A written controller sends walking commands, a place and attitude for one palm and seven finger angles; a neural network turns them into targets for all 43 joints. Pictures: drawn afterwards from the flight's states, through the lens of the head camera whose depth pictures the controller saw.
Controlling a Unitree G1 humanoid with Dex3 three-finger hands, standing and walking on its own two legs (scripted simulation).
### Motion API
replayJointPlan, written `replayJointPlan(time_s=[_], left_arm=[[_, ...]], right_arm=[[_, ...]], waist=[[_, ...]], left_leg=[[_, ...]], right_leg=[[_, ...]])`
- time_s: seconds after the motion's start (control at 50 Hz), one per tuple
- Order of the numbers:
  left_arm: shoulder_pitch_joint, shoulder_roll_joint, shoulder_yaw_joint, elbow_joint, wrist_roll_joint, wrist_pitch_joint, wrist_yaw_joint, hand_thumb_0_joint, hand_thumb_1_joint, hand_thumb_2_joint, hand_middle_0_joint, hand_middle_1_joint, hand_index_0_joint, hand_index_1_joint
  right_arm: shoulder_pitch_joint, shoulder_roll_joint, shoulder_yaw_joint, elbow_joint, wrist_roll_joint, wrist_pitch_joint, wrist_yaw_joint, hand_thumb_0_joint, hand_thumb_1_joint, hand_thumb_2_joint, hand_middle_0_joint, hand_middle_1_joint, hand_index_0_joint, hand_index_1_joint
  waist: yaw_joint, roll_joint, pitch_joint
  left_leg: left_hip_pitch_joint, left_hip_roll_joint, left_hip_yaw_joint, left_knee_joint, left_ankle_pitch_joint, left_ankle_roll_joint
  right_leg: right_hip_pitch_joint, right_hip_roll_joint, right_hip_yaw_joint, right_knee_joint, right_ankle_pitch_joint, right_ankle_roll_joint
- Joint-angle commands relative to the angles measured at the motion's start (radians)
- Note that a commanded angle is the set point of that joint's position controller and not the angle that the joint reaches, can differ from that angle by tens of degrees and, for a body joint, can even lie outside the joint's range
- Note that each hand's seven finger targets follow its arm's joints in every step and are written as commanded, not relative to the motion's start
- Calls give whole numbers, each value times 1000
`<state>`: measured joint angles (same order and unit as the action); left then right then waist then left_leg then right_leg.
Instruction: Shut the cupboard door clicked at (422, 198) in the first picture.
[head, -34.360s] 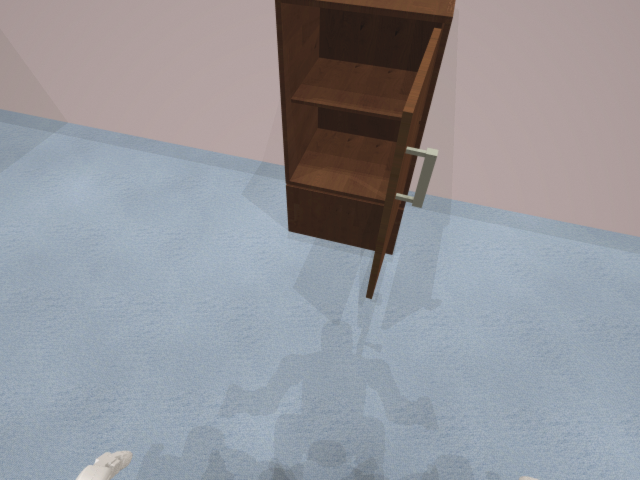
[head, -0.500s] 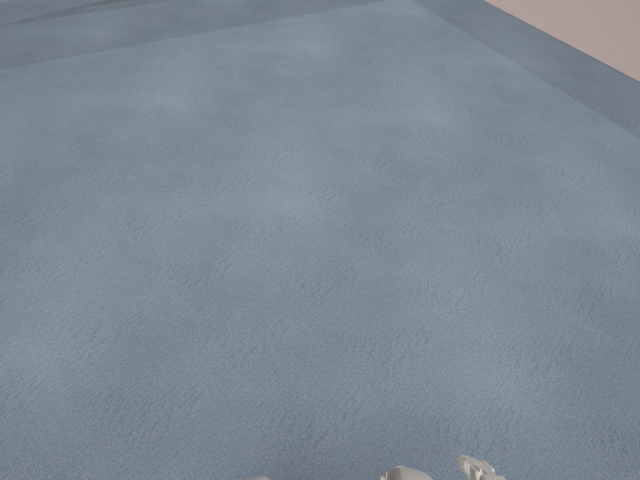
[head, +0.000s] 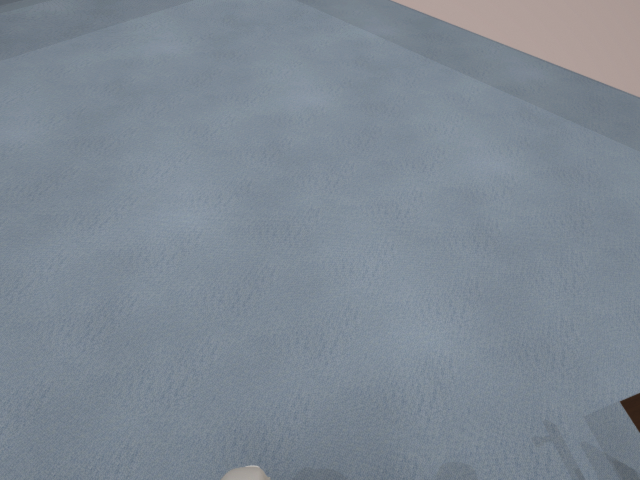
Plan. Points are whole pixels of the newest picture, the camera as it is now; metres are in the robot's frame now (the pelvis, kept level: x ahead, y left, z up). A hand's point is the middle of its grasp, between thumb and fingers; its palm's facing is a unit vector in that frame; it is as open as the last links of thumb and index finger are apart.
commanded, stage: turn to face it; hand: left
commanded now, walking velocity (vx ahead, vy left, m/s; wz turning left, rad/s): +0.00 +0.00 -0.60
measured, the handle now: out of the picture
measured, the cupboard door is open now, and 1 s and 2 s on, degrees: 54 54 54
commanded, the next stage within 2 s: none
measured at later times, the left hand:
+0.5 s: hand (210, 456) +0.17 +0.16 -0.15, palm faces -0.32 -0.91 -0.25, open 7.4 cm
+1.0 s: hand (212, 458) +0.17 +0.16 -0.17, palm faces -0.51 -0.84 -0.19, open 7.4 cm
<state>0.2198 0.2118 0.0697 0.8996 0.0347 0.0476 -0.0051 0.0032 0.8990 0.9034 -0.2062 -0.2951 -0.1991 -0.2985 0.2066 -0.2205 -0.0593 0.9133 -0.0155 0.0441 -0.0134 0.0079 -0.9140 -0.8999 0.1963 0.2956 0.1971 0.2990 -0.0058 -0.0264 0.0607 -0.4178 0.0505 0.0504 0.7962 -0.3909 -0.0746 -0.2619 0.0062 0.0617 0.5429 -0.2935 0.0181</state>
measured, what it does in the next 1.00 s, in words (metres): steps on the spot, turning right: left foot, then right foot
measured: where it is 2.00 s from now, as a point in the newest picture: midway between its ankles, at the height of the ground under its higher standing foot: outside the picture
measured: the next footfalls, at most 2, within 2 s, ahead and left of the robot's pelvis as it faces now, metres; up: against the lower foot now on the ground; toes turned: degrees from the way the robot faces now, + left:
left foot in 0.04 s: +0.07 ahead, +0.12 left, +0.00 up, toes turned +2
right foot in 0.50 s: -0.03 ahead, -0.12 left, +0.00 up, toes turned -23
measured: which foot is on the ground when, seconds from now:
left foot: up 0.00-0.02, down 0.04-0.50, up 0.52-0.88, down 0.90-1.00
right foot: down 0.00-0.04, up 0.06-0.48, down 0.50-0.90, up 0.92-1.00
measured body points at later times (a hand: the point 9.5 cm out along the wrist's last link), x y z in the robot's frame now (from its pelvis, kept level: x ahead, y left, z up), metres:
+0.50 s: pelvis -0.01 +0.00 -0.01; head +0.02 -0.02 +0.44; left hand +0.19 +0.21 -0.13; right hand -0.07 -0.25 -0.16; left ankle +0.03 +0.12 -0.73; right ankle -0.06 -0.10 -0.74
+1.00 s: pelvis +0.00 +0.02 +0.00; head +0.06 +0.03 +0.45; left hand +0.20 +0.21 -0.16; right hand -0.04 -0.25 -0.11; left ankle +0.07 +0.11 -0.73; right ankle -0.09 -0.08 -0.67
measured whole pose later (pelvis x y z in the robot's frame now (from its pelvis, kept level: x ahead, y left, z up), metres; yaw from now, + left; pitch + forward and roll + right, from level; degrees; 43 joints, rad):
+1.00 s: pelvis +0.00 +0.02 +0.00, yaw -35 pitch +1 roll -1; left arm 0.21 0.26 0.09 0.92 0.02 0.08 -0.02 0.01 0.90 0.90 -0.20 -0.29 -0.20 -0.30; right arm 0.16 -0.19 -0.01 0.86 -0.03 0.01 -0.03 0.00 -0.91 -0.90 0.20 0.30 0.20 0.30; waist 0.03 -0.06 0.07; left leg -0.28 0.07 0.10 0.56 -0.30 0.02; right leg -0.46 0.05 0.04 1.03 -0.50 0.03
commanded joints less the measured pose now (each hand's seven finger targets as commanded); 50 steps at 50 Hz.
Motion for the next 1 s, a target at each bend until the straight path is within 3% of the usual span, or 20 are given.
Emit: replayJointPlan(time_s=[0.0,0.02,0.04,0.06,0.16,0.36,0.42,0.44,0.46,0.48,0.52,0.62,0.72,0.82,0.84,0.86,0.88,0.9,0.92,0.98], left_arm=[[-47,154,44,-87,-22,-4,9,0,900,900,-200,-300,-200,-300],[-14,90,31,-105,-30,1,1,0,900,900,-200,-300,-200,-300],[-41,102,30,-121,-23,3,-2,0,900,900,-200,-300,-200,-300],[-61,120,36,-121,-15,8,-6,0,900,900,-200,-300,-200,-300],[-60,93,42,-86,-13,21,-33,0,900,900,-200,-300,-200,-300],[-122,64,24,-123,-12,11,-34,0,900,900,-200,-300,-200,-300],[-45,91,29,-105,-12,1,-29,0,900,900,-200,-300,-200,-300],[21,127,39,-83,-10,-3,-24,0,900,900,-200,-300,-200,-300],[63,223,55,-71,0,-18,-13,0,900,900,-200,-300,-200,-300],[96,290,66,-57,-6,-20,0,0,900,900,-200,-300,-200,-300],[38,249,63,-72,-12,-16,19,0,900,900,-200,-300,-200,-300],[-65,188,41,-99,-12,-32,16,0,900,900,-200,-300,-200,-300],[8,203,49,-75,-7,-30,14,0,900,900,-200,-300,-200,-300],[-52,206,55,-79,-11,-17,13,0,900,900,-200,-300,-200,-300],[-62,182,48,-86,-19,-11,11,0,900,900,-200,-300,-200,-300],[-27,116,36,-99,-30,-6,5,0,900,900,-200,-300,-200,-300],[-31,106,28,-116,-27,-7,-3,0,900,900,-200,-300,-200,-300],[-54,135,34,-117,-18,-4,-6,0,900,900,-200,-300,-200,-300],[-30,138,42,-97,-12,4,-8,0,900,900,-200,-300,-200,-300],[-43,126,43,-80,-13,12,-29,0,900,900,-200,-300,-200,-300]], right_arm=[[119,-130,-15,-39,4,-54,-23,0,-900,-900,200,300,200,300],[135,-226,-35,-45,-8,-60,-25,0,-900,-900,200,300,200,300],[168,-263,-39,-54,-14,-56,-32,0,-900,-900,200,300,200,300],[139,-242,-30,-60,-19,-55,-33,0,-900,-900,200,300,200,300],[32,-165,-9,-80,-18,-57,-37,0,-900,-900,200,300,200,300],[98,-194,-40,-34,-17,-48,-16,0,-900,-900,200,300,200,300],[62,-207,-48,-40,-9,-43,-9,0,-900,-900,200,300,200,300],[39,-196,-47,-48,-3,-40,-5,0,-900,-900,200,300,200,300],[28,-124,-34,-76,4,-35,-1,0,-900,-900,200,300,200,300],[-42,-96,-20,-123,-1,-25,-2,0,-900,-900,200,300,200,300],[-55,-114,-23,-118,0,-6,-8,0,-900,-900,200,300,200,300],[4,-112,-23,-73,-3,-11,-1,0,-900,-900,200,300,200,300],[-59,-96,-17,-104,3,-20,-8,0,-900,-900,200,300,200,300],[34,-97,-12,-81,14,-36,-20,0,-900,-900,200,300,200,300],[77,-124,-15,-67,12,-45,-24,0,-900,-900,200,300,200,300],[88,-210,-26,-67,-2,-58,-28,0,-900,-900,200,300,200,300],[107,-275,-38,-81,-8,-53,-32,0,-900,-900,200,300,200,300],[101,-263,-30,-91,-16,-45,-32,0,-900,-900,200,300,200,300],[33,-214,-17,-98,-17,-48,-35,0,-900,-900,200,300,200,300],[-14,-182,-7,-120,-19,-50,-37,0,-900,-900,200,300,200,300]], waist=[[-38,16,-118],[-31,307,-136],[-52,346,-146],[-42,253,-122],[5,167,-58],[-41,228,-122],[6,192,-139],[42,125,-153],[68,-156,-145],[99,-294,-96],[62,-194,-55],[-7,-119,-91],[35,-115,-113],[-17,-115,-134],[-38,-62,-150],[-31,190,-176],[-39,355,-163],[-47,245,-135],[-5,267,-112],[9,201,-50]], left_leg=[[310,48,-57,-426,204,20],[399,295,-329,-500,290,108],[348,436,-418,-513,381,208],[271,424,-372,-520,352,233],[256,287,-88,-494,438,186],[340,339,36,-410,511,202],[263,324,93,-293,459,141],[173,280,133,-199,339,94],[-18,157,197,-10,27,27],[-196,46,128,211,-269,1],[-244,75,-28,366,-148,13],[-149,51,-32,298,34,-18],[-103,12,-28,104,-20,-18],[156,-25,-26,-271,114,-2],[299,10,-38,-398,201,8],[426,222,-250,-505,264,75],[419,423,-405,-514,431,185],[318,444,-376,-495,455,242],[282,396,-300,-502,488,233],[269,298,-116,-465,564,198]], right_leg=[[-129,-102,152,28,207,-84],[-289,37,29,235,-145,-17],[-297,32,-26,458,-352,1],[-279,-2,10,577,-315,3],[-288,-36,-52,631,-135,38],[-143,-31,-152,232,-147,20],[32,-17,-170,-13,32,-7],[150,-48,-126,-118,131,-27],[262,-248,137,-226,287,-99],[231,-395,352,-231,532,-204],[138,-353,300,-259,331,-235],[117,-221,147,-201,395,-182],[150,-231,247,-173,425,-218],[27,-182,290,-67,430,-156],[-74,-125,241,-15,318,-107],[-232,13,132,140,37,-43],[-318,58,-14,380,-336,3],[-283,13,13,537,-336,1],[-301,-6,19,607,-271,14],[-309,-25,-30,657,-179,38]])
